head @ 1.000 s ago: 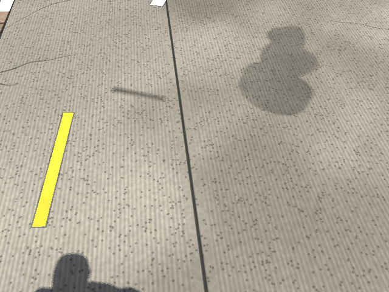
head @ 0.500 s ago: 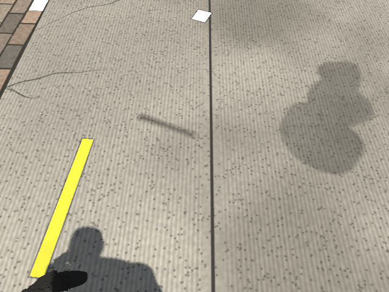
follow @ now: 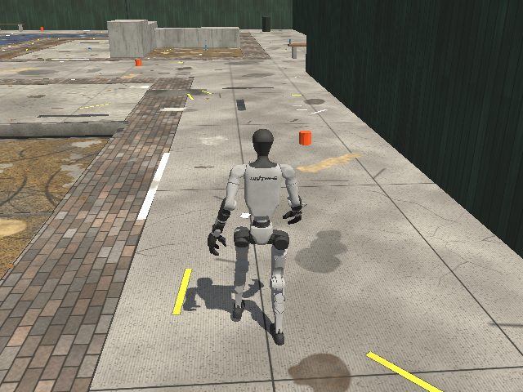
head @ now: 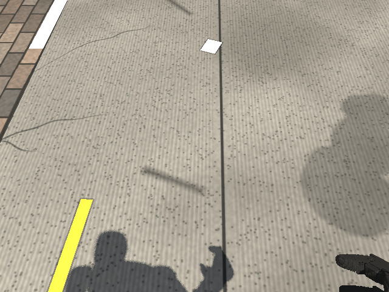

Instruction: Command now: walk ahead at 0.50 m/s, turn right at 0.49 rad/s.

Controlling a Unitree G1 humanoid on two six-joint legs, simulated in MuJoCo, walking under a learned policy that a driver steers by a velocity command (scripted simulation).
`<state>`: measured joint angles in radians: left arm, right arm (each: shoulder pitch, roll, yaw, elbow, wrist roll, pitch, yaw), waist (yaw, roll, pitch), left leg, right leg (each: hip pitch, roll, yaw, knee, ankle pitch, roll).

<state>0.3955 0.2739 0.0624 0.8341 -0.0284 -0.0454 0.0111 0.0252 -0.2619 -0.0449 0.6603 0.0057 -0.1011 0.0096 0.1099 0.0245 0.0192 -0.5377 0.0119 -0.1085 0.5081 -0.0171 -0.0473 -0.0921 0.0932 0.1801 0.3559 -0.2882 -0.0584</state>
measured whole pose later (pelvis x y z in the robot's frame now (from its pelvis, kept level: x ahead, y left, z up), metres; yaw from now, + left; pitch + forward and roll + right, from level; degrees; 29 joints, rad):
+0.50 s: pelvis +0.26 -0.01 -0.01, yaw -19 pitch +2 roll +3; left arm 0.08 0.29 0.05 0.63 -0.02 -0.03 -0.05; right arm 0.35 -0.30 -0.08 0.84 0.01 -0.08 0.00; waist -0.10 -0.04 0.04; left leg 0.07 0.00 0.19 0.24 -0.34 -0.02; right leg -0.65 -0.08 0.01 0.67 -0.04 -0.03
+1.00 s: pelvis +0.51 -0.12 +0.00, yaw -22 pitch +2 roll -2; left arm 0.35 0.29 0.06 0.79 -0.01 -0.06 -0.01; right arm 0.08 -0.28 -0.03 0.76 0.01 -0.08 0.03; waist 0.07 0.04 0.02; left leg -0.63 0.09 -0.03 0.58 0.07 -0.01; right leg 0.00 0.07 -0.01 0.25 -0.28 -0.05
